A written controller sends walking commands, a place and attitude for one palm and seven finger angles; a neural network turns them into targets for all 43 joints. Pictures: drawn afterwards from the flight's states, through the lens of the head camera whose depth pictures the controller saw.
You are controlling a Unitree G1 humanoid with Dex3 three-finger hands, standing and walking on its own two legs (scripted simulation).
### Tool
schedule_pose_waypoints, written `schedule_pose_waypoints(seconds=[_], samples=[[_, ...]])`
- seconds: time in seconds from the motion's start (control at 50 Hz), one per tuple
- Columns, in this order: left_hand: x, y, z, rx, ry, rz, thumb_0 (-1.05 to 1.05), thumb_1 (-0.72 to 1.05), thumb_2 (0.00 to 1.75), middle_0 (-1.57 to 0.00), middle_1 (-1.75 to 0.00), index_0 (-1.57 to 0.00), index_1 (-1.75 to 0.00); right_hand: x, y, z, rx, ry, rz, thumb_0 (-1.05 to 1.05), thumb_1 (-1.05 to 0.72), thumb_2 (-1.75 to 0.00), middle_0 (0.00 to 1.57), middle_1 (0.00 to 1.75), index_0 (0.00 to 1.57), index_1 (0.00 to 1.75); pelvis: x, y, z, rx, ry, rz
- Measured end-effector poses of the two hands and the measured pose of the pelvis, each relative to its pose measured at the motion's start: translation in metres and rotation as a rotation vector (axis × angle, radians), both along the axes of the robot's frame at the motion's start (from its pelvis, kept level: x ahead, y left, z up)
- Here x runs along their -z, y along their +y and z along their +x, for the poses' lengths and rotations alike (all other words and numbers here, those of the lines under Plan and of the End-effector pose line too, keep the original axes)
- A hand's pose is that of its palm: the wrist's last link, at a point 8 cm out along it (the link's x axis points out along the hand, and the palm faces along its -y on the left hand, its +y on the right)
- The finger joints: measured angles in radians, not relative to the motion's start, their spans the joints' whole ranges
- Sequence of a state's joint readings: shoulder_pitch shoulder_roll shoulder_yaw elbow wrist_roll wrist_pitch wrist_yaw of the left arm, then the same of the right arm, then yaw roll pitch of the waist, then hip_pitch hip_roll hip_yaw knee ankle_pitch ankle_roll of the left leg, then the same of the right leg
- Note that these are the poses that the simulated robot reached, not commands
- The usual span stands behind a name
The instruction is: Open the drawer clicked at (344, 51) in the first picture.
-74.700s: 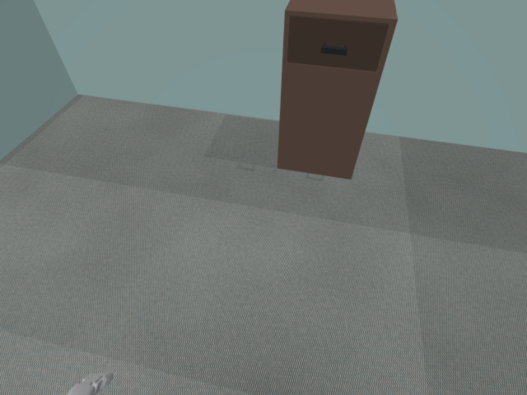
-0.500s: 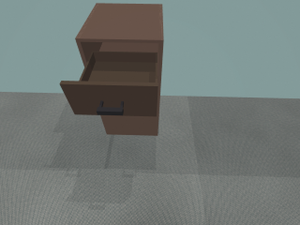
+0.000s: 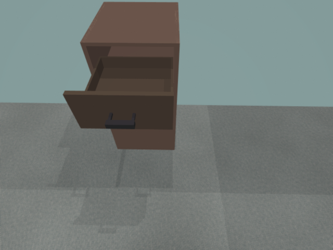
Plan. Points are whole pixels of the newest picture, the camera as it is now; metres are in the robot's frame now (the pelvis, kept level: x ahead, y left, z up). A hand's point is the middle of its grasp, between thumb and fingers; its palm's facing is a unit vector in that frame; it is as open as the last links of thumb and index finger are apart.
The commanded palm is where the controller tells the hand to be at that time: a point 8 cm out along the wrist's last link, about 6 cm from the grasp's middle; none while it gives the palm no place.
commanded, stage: look to check the result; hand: left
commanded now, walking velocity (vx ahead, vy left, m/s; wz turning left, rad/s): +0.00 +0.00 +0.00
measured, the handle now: (121, 120) +0.53 +0.19 -0.07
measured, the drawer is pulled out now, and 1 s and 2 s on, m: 0.30 0.30 0.30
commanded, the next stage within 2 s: stand and wait in 0.12 s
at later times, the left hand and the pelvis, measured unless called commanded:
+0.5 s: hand out of the picture +0.01 +0.17 -0.17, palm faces +0.03 -0.98 -0.21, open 7.3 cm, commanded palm none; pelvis +0.01 -0.01 +0.00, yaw +0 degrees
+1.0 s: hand out of the picture +0.03 +0.17 -0.17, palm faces +0.03 -0.98 -0.22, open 7.4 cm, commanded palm none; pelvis +0.01 -0.01 +0.00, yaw +1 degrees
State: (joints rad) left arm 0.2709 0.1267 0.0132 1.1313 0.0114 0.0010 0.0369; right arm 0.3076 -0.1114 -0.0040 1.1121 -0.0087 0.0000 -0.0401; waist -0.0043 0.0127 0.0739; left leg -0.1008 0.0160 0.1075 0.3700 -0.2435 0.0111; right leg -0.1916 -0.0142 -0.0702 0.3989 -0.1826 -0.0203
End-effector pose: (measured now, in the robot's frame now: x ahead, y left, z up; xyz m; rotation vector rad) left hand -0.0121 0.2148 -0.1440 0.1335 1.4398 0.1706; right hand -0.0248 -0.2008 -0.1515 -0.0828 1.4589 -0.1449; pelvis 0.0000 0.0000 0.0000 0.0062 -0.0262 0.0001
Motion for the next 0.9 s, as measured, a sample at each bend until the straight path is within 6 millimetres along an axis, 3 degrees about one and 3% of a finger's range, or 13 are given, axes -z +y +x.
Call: schedule_pose_waypoints(seconds=[0.9], samples=[[-0.004, -0.001, 0.032, 0.012, -0.042, 0.026, 0.00, 0.91, 0.90, -0.20, -0.30, -0.20, -0.30, -0.002, -0.031, 0.028, -0.028, -0.010, -0.032, 0.01, -0.91, -0.90, 0.20, 0.30, 0.20, 0.30, -0.002, -0.014, 0.012, -0.010, 0.009, -0.002]])
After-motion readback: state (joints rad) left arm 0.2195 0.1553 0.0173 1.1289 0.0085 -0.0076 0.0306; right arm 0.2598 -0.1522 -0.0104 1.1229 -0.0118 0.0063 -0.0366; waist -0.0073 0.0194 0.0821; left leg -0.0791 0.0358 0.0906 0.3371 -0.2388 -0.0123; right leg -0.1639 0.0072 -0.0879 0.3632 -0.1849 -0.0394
